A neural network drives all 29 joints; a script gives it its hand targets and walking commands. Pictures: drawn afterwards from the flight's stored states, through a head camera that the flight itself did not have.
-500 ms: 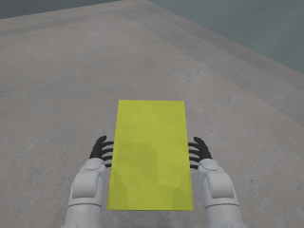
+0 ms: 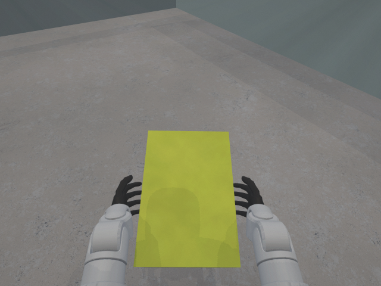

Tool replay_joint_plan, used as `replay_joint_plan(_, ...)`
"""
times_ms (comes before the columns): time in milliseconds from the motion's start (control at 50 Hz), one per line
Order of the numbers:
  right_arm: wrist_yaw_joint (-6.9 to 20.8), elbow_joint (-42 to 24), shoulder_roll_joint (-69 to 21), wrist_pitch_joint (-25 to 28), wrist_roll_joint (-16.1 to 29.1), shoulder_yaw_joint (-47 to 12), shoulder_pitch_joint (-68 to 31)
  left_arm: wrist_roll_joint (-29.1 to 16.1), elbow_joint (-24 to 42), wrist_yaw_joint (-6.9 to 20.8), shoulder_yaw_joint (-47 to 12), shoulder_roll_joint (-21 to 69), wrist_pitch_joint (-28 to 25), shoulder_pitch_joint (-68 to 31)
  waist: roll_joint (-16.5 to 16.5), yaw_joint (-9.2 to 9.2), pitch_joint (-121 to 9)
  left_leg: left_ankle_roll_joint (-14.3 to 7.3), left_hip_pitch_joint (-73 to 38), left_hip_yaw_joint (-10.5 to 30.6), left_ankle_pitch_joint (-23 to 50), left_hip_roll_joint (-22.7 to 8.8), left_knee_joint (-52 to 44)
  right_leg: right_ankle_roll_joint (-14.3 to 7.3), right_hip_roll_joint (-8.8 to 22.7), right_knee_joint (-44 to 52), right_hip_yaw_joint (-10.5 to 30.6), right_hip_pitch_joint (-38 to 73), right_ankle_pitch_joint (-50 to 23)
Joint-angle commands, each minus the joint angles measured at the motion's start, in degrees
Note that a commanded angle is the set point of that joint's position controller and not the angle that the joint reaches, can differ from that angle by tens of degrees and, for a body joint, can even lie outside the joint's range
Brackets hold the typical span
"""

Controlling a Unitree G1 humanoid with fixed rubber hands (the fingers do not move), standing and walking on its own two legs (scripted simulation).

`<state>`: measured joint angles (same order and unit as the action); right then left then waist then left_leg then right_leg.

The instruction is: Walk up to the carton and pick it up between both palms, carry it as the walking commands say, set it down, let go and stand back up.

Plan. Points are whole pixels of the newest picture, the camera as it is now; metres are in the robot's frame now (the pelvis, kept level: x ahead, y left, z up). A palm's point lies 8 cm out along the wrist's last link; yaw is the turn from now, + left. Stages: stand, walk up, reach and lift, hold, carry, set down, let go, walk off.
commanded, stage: carry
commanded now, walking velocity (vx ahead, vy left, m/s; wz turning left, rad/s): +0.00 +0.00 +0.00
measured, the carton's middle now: (187, 201) +0.33 +0.00 -0.05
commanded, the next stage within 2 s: hold in 0.66 s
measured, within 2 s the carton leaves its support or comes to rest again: neither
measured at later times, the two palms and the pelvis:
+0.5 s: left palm (125, 209) +0.27 +0.14 +0.03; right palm (258, 207) +0.27 -0.15 +0.03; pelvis +0.00 -0.01 +0.00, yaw +0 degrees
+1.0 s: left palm (135, 238) +0.21 +0.11 +0.02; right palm (277, 231) +0.22 -0.18 +0.02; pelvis -0.05 -0.03 +0.01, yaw +8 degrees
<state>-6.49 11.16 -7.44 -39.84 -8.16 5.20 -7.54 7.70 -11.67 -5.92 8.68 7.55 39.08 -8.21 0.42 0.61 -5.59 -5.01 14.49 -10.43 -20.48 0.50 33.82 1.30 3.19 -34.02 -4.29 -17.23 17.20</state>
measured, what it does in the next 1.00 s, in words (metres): shifts its weight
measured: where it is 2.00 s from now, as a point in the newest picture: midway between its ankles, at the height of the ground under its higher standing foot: outside the picture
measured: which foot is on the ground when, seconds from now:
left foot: down 0.00-1.00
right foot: down 0.00-1.00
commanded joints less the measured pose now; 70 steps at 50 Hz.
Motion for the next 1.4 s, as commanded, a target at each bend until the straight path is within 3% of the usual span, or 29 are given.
replay_joint_plan(0, 10.72, -8.49, -39.69, 4.32, 10.35, -26.16, -28.58, -10.25, 9.5, 11.03, -26.76, 38.05, -3.09, -29.31, -2.61, 0.06, -15.87, 2.91, -4.55, 9.42, 15.15, -9.84, -6.68, -4.57, 4.73, 3.89, 3.99, 4.68, -11.77)
replay_joint_plan(160, 10.2, -11.39, -37.14, 5.21, 10.44, -24.73, -28.64, -10.06, 12.4, 9.84, -26.58, 36.52, -3.73, -28.74, -0.27, 0.18, -17.53, 2.64, -6.38, 10.04, 29.23, -10.46, -4.18, -3.77, 4.9, 3.01, 4.53, 6.22, -22.48)
replay_joint_plan(240, 9.85, -16.28, -39.54, 3.99, 11.59, -27.31, -28.96, -12.62, 17.11, 9.96, -30.69, 40.07, -2.58, -30.0, 0.16, 0.19, -14.56, 2.17, -4.8, 10.06, 21.67, -9.85, -5.38, -3.91, 4.98, 4.2, 5.38, 4.45, -17.27)
replay_joint_plan(260, 10.91, -3.46, -36.48, 4.22, 7.49, -24.1, -24.51, -7.72, 1.8, 11.08, -26.81, 36.69, -2.12, -23.9, 2.55, -0.17, -14.61, 2.1, -5.05, 9.67, 22.3, -9.97, -5.25, -4.03, 4.88, 4.37, 4.25, 4.14, -16.43)
replay_joint_plan(340, 9.13, -20.34, -38.41, 5.45, 13.2, -26.52, -32.45, -13.56, 20.08, 9.33, -28.04, 38.86, -3.99, -31.73, -1.51, 0.33, -17.91, 2.23, -5.36, 10.69, 21.94, -10.23, -5.95, -4.45, 4.77, 4.54, 5.11, 5.98, -16.22)
replay_joint_plan(360, 9.63, -8.1, -34.2, 5.61, 8.71, -21.15, -29.97, -9.5, 8.44, 9.74, -23.19, 34.38, -4.24, -29.47, 0.68, 0.32, -18.15, 2.18, -7.21, 9.72, 24.21, -9.98, -5.0, -4.05, 4.47, 3.63, 5.13, 5.47, -18.62)
replay_joint_plan(440, 9.3, -5.98, -33.23, 5.67, 7.5, -19.87, -25.2, -9.32, 10.31, 9.28, -24.09, 32.84, -4.48, -29.59, 1.37, 0.22, -18.17, 2.04, -7.33, 10.45, 28.77, -10.87, -4.62, -4.32, 4.29, 4.29, 5.13, 5.43, -19.32)
replay_joint_plan(460, 8.65, -18.56, -37.73, 4.42, 12.58, -26.42, -26.78, -12.17, 19.04, 8.62, -27.99, 37.73, -2.87, -25.6, -0.26, 0.39, -17.07, 2.49, -7.71, 10.1, 29.81, -10.64, -4.64, -4.05, 4.23, 3.74, 4.38, 5.28, -21.71)
replay_joint_plan(520, 9.23, -16.07, -36.48, 4.3, 11.51, -24.71, -30.56, -11.77, 15.14, 9.15, -27.73, 37.49, -2.36, -29.23, 2.33, 0.11, -17.45, 2.11, -7.28, 10.95, 29.63, -10.98, -5.72, -3.99, 3.34, 3.41, 3.91, 4.11, -16.33)
replay_joint_plan(540, 9.89, -3.28, -32.98, 3.88, 6.61, -20.89, -26.39, -6.18, -0.16, 9.73, -23.09, 34.1, -1.84, -23.16, 1.98, -0.1, -13.98, 1.53, -4.63, 10.11, 24.39, -10.51, -5.89, -3.75, 4.01, 4.75, 4.52, 3.43, -13.9)
replay_joint_plan(580, 9.39, -19.55, -37.26, 4.5, 12.89, -26.24, -30.58, -13.27, 18.58, 9.6, -28.0, 38.19, -3.07, -30.21, -0.67, 0.29, -16.83, 1.98, -6.15, 11.58, 22.59, -10.95, -7.09, -4.6, 3.61, 4.79, 4.93, 5.74, -13.17)
replay_joint_plan(640, 10.01, -7.68, -34.57, 4.12, 8.95, -21.19, -26.9, -8.55, 9.77, 9.13, -25.03, 34.3, -2.82, -27.92, 0.61, 0.14, -17.0, 2.92, -7.31, 10.8, 23.61, -10.66, -6.85, -4.44, 4.3, 3.91, 4.68, 3.97, -14.5)
replay_joint_plan(660, 11.3, -15.89, -44.66, 1.92, 9.53, -32.31, -12.47, -10.34, 9.72, 11.33, -35.8, 50.78, -0.25, -7.96, 1.68, -1.31, -6.96, 2.78, -14.94, 18.13, 50.53, -1.08, -9.09, -2.03, -6.17, 8.53, 9.74, 11.72, -34.81)
replay_joint_plan(700, 13.36, -25.21, -46.1, 4.18, 14.06, -37.22, -18.0, -13.14, 16.05, 11.46, -39.24, 52.52, -1.85, -11.17, 3.48, -1.1, -17.11, 4.01, -23.9, 19.44, 69.44, -2.49, -6.81, -1.03, -7.57, 9.16, 10.73, 12.38, -38.64)
replay_joint_plan(760, 15.39, -24.98, -43.24, 2.8, 13.25, -34.01, -22.96, -10.75, 20.32, 11.82, -36.97, 48.05, -1.78, -19.79, -0.62, -3.06, -16.47, 4.38, -22.82, 19.47, 52.96, -1.35, -7.29, -0.31, -7.93, 11.2, 10.42, 9.13, -26.51)
replay_joint_plan(780, 15.24, -23.93, -42.47, 2.46, 10.83, -31.76, -21.29, -12.29, 16.36, 12.02, -41.38, 55.36, -1.81, -20.64, -0.85, 2.63, -18.97, 5.14, -24.01, 19.0, 42.52, 1.03, -7.67, -2.24, -8.72, 11.35, 10.47, 6.13, -26.6)
replay_joint_plan(840, 16.43, -20.09, -41.3, 3.18, 11.73, -29.38, -17.71, -14.8, 18.26, 12.14, -45.51, 58.42, -2.38, -24.0, 9.32, 7.26, -11.56, 8.43, -20.82, 18.9, 40.58, -0.19, -8.2, -4.35, -7.99, 10.5, 11.28, 5.3, -25.36)
replay_joint_plan(900, 17.72, -10.16, -40.91, 3.51, 5.7, -20.98, -24.78, -13.61, 6.99, 13.54, -41.41, 60.21, -3.65, -31.08, 1.85, 11.15, -12.21, 7.55, -17.18, 19.73, 15.55, -0.79, -9.63, -4.07, -8.4, 9.2, 9.09, 3.18, -12.35)
replay_joint_plan(960, 19.22, -9.1, -49.2, 4.71, 8.67, -25.87, -36.8, -10.15, 2.63, 14.28, -34.43, 59.64, -5.64, -37.91, -1.87, 3.81, -8.19, 4.28, -13.49, 19.36, 13.49, 1.68, -7.94, -3.37, -8.08, 7.26, 8.29, 6.02, -11.13)
replay_joint_plan(1000, 20.82, -0.25, -53.8, 5.2, 9.08, -24.5, -45.63, -7.78, -2.89, 15.31, -29.63, 60.44, -7.43, -47.5, 0.22, 1.93, -7.75, 3.32, -9.05, 18.91, 4.62, 2.18, -8.03, -3.57, -7.11, 6.95, 8.85, 4.43, -2.77)
replay_joint_plan(1040, 21.65, 2.72, -55.91, 5.83, 7.13, -22.98, -51.35, -6.05, -10.2, 16.26, -23.06, 62.38, -9.24, -48.54, -7.13, 1.75, -9.45, 1.64, -7.04, 19.54, -1.48, 1.92, -8.22, -2.64, -7.71, 6.27, 8.22, 3.95, 2.01)
replay_joint_plan(1100, 22.02, 18.29, -59.0, 7.22, 4.73, -14.47, -53.85, -0.31, -18.25, 17.46, -14.64, 57.68, -10.61, -53.57, -2.59, -0.41, -11.27, 1.12, -4.4, 17.88, -6.44, 2.23, -6.08, -2.9, -6.41, 4.9, 9.03, 1.44, 9.24)
replay_joint_plan(1160, 20.73, 26.49, -59.95, 9.71, 1.03, -6.25, -57.48, 3.25, -27.7, 19.19, -7.85, 55.69, -12.01, -60.5, -3.39, 2.96, -6.86, 0.92, -0.94, 17.48, -8.55, 2.24, -2.95, -3.55, -5.76, 3.64, 10.2, -6.31, 13.48)
replay_joint_plan(1260, 17.12, 31.87, -62.51, 12.66, 0.22, -2.28, -69.0, 3.76, -31.31, 21.04, -2.17, 47.71, -16.2, -76.99, -11.44, 0.33, -8.15, 0.65, 3.36, 12.78, -5.69, 5.39, 6.14, -2.85, -2.45, 8.22, 16.81, -6.27, 27.03)
replay_joint_plan(1300, 16.16, 33.58, -63.0, 13.3, -0.82, -0.79, -68.98, 3.68, -29.22, 21.49, -4.41, 49.04, -16.98, -79.95, -9.68, 2.18, -14.92, 0.91, 1.95, 13.04, -4.57, 5.28, 7.19, -2.8, -2.46, 7.03, 16.7, -4.68, 24.44)
replay_joint_plan(1320, 16.2, 32.54, -60.69, 14.42, -0.76, -0.03, -69.31, 4.91, -31.3, 21.06, -4.13, 49.34, -16.67, -78.15, -2.6, 1.36, -12.01, 0.91, 5.9, 13.74, -6.86, 4.71, 5.98, -3.7, -3.88, 4.15, 14.98, -4.6, 23.05)
replay_joint_plan(1340, 15.77, 31.78, -61.62, 14.67, 0.13, -1.44, -71.26, 5.3, -34.33, 21.1, -2.29, 49.75, -16.91, -75.77, -7.18, -0.47, -15.47, 0.63, 6.81, 13.62, -6.25, 4.65, 6.66, -2.58, -3.52, 4.14, 15.71, -2.66, 23.04)
replay_joint_plan(1360, 15.43, 32.8, -58.89, 15.2, -1.2, -0.01, -69.34, 5.9, -33.94, 20.97, -3.69, 52.02, -16.92, -76.48, -3.22, 3.01, -16.59, 1.28, 5.48, 14.34, -5.15, 4.25, 7.19, -3.21, -3.31, 3.53, 16.2, -4.84, 21.44)
replay_joint_plan(1380, 14.82, 35.25, -59.74, 14.71, -1.02, 0.66, -69.22, 5.37, -33.82, 20.98, -2.92, 48.08, -17.22, -79.93, -2.62, 1.58, -15.39, 1.21, 8.96, 12.59, -5.79, 4.62, 7.97, -2.78, -3.04, 4.14, 17.27, -2.93, 22.79)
